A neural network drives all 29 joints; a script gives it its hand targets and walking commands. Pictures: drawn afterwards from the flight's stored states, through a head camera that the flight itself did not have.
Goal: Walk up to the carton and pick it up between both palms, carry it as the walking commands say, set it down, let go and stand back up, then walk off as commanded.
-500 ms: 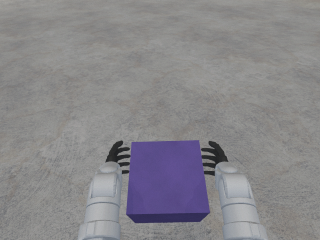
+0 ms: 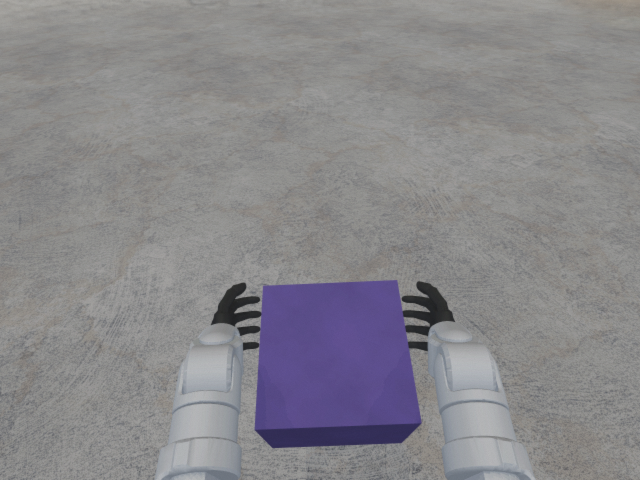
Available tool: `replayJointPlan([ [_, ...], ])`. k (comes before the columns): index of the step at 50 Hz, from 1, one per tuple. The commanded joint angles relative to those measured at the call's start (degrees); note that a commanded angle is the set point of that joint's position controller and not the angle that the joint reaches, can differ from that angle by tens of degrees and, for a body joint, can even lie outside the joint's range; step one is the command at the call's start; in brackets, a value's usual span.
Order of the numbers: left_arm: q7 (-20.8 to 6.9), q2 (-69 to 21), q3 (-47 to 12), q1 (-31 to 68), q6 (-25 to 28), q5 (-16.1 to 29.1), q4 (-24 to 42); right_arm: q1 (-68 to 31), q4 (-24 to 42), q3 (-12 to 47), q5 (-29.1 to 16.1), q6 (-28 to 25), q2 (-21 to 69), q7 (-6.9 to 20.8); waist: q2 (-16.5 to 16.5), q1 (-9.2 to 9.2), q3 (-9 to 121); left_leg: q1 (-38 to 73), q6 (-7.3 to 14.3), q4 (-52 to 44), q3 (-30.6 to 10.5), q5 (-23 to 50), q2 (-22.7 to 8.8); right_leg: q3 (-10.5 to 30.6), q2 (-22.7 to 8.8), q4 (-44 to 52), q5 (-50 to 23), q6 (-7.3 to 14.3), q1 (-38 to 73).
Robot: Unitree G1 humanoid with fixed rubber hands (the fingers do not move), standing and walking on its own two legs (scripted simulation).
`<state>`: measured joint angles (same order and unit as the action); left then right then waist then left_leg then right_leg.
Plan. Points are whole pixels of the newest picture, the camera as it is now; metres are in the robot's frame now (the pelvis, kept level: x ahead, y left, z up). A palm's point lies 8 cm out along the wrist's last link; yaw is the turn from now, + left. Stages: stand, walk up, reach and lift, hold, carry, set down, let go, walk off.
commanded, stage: hold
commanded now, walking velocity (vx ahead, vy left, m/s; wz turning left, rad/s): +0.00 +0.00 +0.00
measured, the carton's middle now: (333, 365) +0.30 +0.00 -0.03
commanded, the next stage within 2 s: carry in 0.82 s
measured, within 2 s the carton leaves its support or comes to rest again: neither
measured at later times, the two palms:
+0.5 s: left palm (222, 337) +0.30 +0.15 +0.05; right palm (437, 339) +0.29 -0.14 +0.05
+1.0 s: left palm (231, 329) +0.31 +0.13 +0.06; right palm (441, 327) +0.30 -0.14 +0.06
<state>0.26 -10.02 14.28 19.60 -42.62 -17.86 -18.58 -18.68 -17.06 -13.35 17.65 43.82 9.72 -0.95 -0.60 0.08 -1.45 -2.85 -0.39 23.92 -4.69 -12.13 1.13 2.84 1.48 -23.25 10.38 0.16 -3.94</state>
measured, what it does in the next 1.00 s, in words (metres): stands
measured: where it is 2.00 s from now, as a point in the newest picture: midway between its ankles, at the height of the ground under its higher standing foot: outside the picture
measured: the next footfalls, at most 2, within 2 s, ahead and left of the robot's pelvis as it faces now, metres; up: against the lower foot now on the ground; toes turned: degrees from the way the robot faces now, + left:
right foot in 1.54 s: -0.05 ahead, -0.12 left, +0.00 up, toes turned -26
left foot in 1.88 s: +0.01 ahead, +0.09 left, +0.00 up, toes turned -25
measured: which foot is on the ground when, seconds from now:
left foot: down 0.00-1.00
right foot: down 0.00-1.00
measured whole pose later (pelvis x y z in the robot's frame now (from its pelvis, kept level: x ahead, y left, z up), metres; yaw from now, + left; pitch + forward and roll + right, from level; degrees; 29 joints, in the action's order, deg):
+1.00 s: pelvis +0.00 +0.00 -0.01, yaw -2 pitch +1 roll +0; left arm 5.2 -9.3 8.9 17.4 -47.3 -12.7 -6.9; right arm -17.5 -6.8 -9.0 14.6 47.6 9.4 -4.8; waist 0.6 -1.2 5.3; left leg -19.0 -0.5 33.9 -2.3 -16.0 1.1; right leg 4.9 2.2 -34.4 14.0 -0.1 -21.4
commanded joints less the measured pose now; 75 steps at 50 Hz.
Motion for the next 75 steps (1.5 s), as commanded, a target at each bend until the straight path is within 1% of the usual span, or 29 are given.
replayJointPlan([
  [1, -14.8, -56.0, -28.4, 25.9, 1.6, 15.5, 0.5, -27.5, 2.1, 28.9, -16.2, -2.4, 56.4, 14.8, 0.9, 0.01, 11.2, -2.3, 1.2, -4.8, -0.4, 2.0, 3.0, 2.1, 2.0, 4.4, -1.5, -0.2, 4.0],
  [11, -14.0, -56.1, -29.9, 22.3, 1.0, 16.3, 3.0, -24.7, 5.5, 30.5, -16.9, -2.3, 54.7, 14.6, 0.4, 0.11, 12.4, -1.3, 0.7, -4.7, -0.9, 7.0, 2.9, 2.1, 2.5, 3.8, -6.4, -0.1, 4.9],
  [19, -13.3, -56.0, -31.1, 20.4, 0.8, 16.9, 4.8, -23.2, 7.8, 31.5, -17.3, -2.2, 53.2, 14.6, 0.0, 0.22, 12.6, -0.8, 0.4, -4.7, -1.1, 9.2, 2.9, 1.9, 2.8, 3.6, -7.6, 0.1, 4.8],
  [40, -13.6, -55.8, -29.9, 23.3, 1.0, 16.3, 3.0, -25.6, 5.7, 30.5, -16.7, -2.2, 54.1, 14.8, 0.3, 0.06, 11.5, -2.5, 0.7, -5.5, -0.9, 3.4, 2.8, 1.7, 2.6, 3.8, -2.6, 0.2, 3.8],
  [41, -13.7, -55.9, -31.2, 23.9, 1.0, 15.7, 1.6, -28.2, 5.4, 32.3, -16.8, -2.1, 54.3, 15.3, 2.9, -0.44, 11.2, -12.2, 0.9, -0.9, -2.1, -6.4, -6.8, 3.0, -8.7, 0.7, 5.9, 1.1, -7.1],
  [42, -13.5, -57.0, -31.2, 23.8, 1.0, 16.6, 2.8, -28.0, 6.3, 33.0, -17.4, -1.7, 55.0, 15.1, 2.9, -0.32, 12.7, -11.3, 0.6, 0.0, -2.9, -6.7, -7.3, 5.1, -9.1, 0.3, 7.3, 1.2, -9.4],
  [44, -13.2, -57.3, -34.4, 25.6, 0.2, 19.1, 6.0, -27.1, 6.8, 33.7, -18.4, -1.2, 55.9, 14.4, 1.4, -0.27, 15.0, -12.3, 0.5, 0.7, -2.6, -7.1, -8.0, 5.8, -8.8, -0.6, 7.5, 1.2, -12.0],
  [45, -12.8, -57.4, -35.9, 26.1, -0.4, 20.3, 7.8, -27.3, 8.4, 34.6, -19.0, -0.8, 56.0, 14.0, 1.0, -0.31, 15.7, -12.6, 0.8, 1.8, -2.6, -5.2, -8.4, 5.9, -8.6, -2.3, 5.1, 1.4, -13.3],
  [49, -10.7, -57.5, -41.9, 26.3, -3.8, 24.7, 16.3, -26.6, 15.8, 38.4, -22.0, 2.0, 56.0, 11.3, -1.8, -0.13, 22.0, -10.9, 2.6, 6.4, -3.9, 9.5, -11.9, 4.9, -6.3, -12.5, -9.6, 0.8, -16.1],
  [51, -9.4, -56.7, -43.8, 28.5, -5.8, 26.2, 19.9, -28.5, 18.3, 40.0, -23.4, 3.9, 55.8, 9.8, -3.1, -0.23, 24.4, -11.1, 3.5, 8.5, -3.4, 14.9, -12.8, 4.6, -5.1, -14.8, -10.7, 0.8, -16.6],
  [52, -8.6, -56.4, -44.3, 28.2, -7.0, 26.8, 21.3, -27.6, 19.7, 40.6, -24.1, 5.1, 55.5, 9.0, -3.1, -0.39, 25.0, -11.7, 3.6, 9.6, -2.5, 15.3, -12.8, 4.8, -4.8, -14.5, -9.9, 1.1, -16.5],
  [53, -7.6, -56.2, -44.6, 27.8, -8.2, 27.4, 22.6, -26.4, 21.4, 41.4, -24.8, 6.3, 55.1, 8.0, -2.0, -0.53, 25.5, -12.8, 3.2, 11.2, -1.3, 14.0, -12.2, 5.9, -4.9, -13.7, -10.0, 1.5, -16.0],
  [54, -6.5, -55.7, -44.8, 28.8, -9.4, 28.0, 24.1, -28.0, 23.5, 42.2, -25.9, 7.5, 54.9, 7.0, 0.7, -0.64, 26.1, -14.7, 2.4, 14.0, 0.3, 11.1, -11.0, 8.9, -6.2, -12.5, -11.4, 2.3, -15.0],
  [55, -5.3, -55.0, -44.7, 30.5, -10.7, 28.6, 25.5, -30.3, 25.3, 42.9, -27.2, 8.8, 54.7, 5.8, 5.0, -0.61, 26.9, -17.5, 1.0, 18.2, 2.4, 5.5, -8.8, 14.4, -9.1, -10.8, -13.8, 3.8, -13.9],
  [56, -4.0, -54.4, -44.2, 30.4, -12.1, 28.8, 25.7, -31.5, 26.3, 43.1, -28.1, 10.3, 54.3, 4.6, 9.7, -0.69, 27.1, -20.6, -0.5, 22.2, 5.0, -4.5, -5.6, 19.8, -12.0, -7.8, -15.8, 5.6, -12.9],
  [57, -2.8, -54.0, -43.4, 30.0, -13.6, 28.8, 25.9, -33.3, 27.4, 43.1, -29.3, 12.0, 54.2, 3.4, 12.8, -1.26, 25.9, -24.2, -1.7, 23.9, 6.8, -16.7, -2.4, 24.2, -13.9, -4.4, -15.8, 7.0, -12.0],
  [58, -1.5, -53.8, -42.8, 31.3, -15.0, 29.3, 26.9, -36.4, 28.5, 43.4, -30.9, 13.4, 54.4, 2.2, 12.7, -1.65, 25.3, -25.5, -2.1, 24.4, 6.7, -18.9, -1.3, 26.4, -14.4, -2.3, -13.8, 7.5, -11.7],
  [59, -0.4, -53.3, -41.7, 31.6, -16.2, 29.2, 26.8, -37.3, 28.2, 42.9, -31.4, 14.6, 54.2, 1.2, 11.3, -1.67, 25.8, -24.6, -2.1, 23.9, 6.1, -17.4, -1.1, 25.8, -14.0, -1.7, -11.6, 7.4, -12.5],
  [60, 0.7, -53.0, -40.8, 33.3, -17.1, 29.1, 26.8, -39.1, 27.8, 42.2, -31.8, 15.5, 54.1, 0.3, 10.3, -1.52, 26.7, -22.3, -2.0, 21.0, 6.3, -15.2, -0.9, 23.7, -12.7, -2.1, -10.9, 6.8, -13.6],
  [62, 2.6, -52.1, -39.1, 37.1, -18.4, 28.7, 25.7, -41.4, 26.1, 40.0, -31.7, 17.0, 54.0, -1.2, 8.8, -0.17, 29.0, -10.9, -1.3, 7.7, 7.9, -6.9, -1.4, 15.7, -8.1, -5.8, -9.4, 3.5, -18.2],
  [63, 3.1, -52.1, -38.3, 38.8, -19.0, 28.4, 24.9, -41.8, 24.6, 38.1, -31.0, 17.5, 53.4, -1.7, 3.2, 0.36, 28.6, -5.0, 1.4, 2.4, 1.9, -3.3, -6.4, 9.9, -4.4, -11.3, -1.8, 1.0, -24.5],
  [64, 3.7, -51.9, -37.5, 41.8, -19.5, 27.9, 23.8, -44.0, 22.9, 36.3, -30.2, 17.6, 51.8, -2.1, -11.7, 0.53, 27.5, -2.2, 6.5, -3.8, -12.3, 3.6, -20.6, -0.2, 2.0, -24.0, 12.1, -1.2, -32.6],
  [65, 4.2, -51.1, -36.5, 43.9, -20.0, 27.6, 23.3, -44.7, 22.6, 35.6, -29.7, 17.9, 51.5, -2.7, -15.8, 0.64, 27.0, -2.5, 11.4, -3.2, -16.4, 16.6, -29.5, -4.8, 0.8, -36.3, 21.9, -1.6, -36.7],
  [66, 4.5, -51.3, -35.9, 42.9, -20.7, 27.9, 21.9, -43.1, 22.1, 34.5, -29.1, 18.5, 51.3, -3.2, -8.3, 0.36, 26.3, -4.0, 11.5, -1.3, -12.0, 20.0, -27.8, -4.8, -2.0, -41.0, 20.8, -2.1, -34.0],
  [67, 4.5, -52.4, -36.1, 42.8, -21.1, 28.6, 20.2, -42.7, 21.2, 32.8, -28.3, 18.9, 51.1, -3.6, -4.8, 0.20, 25.5, -4.7, 9.8, 0.0, -6.9, 21.8, -24.9, -4.6, -2.9, -40.5, 18.9, -2.1, -32.6],
  [68, 4.5, -53.6, -36.4, 42.3, -21.3, 29.3, 19.8, -42.1, 21.1, 31.7, -28.0, 19.1, 51.4, -3.9, -5.4, 0.02, 24.9, -4.0, 7.7, 1.4, -2.4, 23.2, -22.5, -4.8, -3.5, -37.6, 17.3, -2.2, -32.4],
  [70, 4.7, -54.8, -37.1, 43.8, -21.3, 30.2, 19.9, -43.3, 21.7, 31.1, -27.7, 19.4, 51.7, -4.2, -9.4, 0.23, 24.4, -2.2, 5.4, 4.4, 3.2, 28.2, -19.4, -8.5, -1.7, -30.6, 17.4, -2.9, -30.2],
  [73, 5.4, -53.9, -36.6, 44.8, -21.9, 30.2, 18.8, -42.2, 20.0, 29.6, -26.4, 20.1, 50.1, -4.7, -13.6, 1.11, 25.6, -0.2, 4.2, 6.7, 5.6, 30.8, -19.5, -12.5, 0.0, -19.4, 15.2, -3.1, -25.5],
  [75, 5.4, -53.8, -35.7, 42.9, -22.5, 30.0, 17.6, -40.4, 19.0, 29.4, -26.0, 20.7, 50.0, -4.9, -12.9, 0.53, 27.1, 0.9, 2.1, 11.6, 8.6, 30.0, -18.5, -14.9, 0.9, -5.4, 6.9, -2.9, -20.0],
])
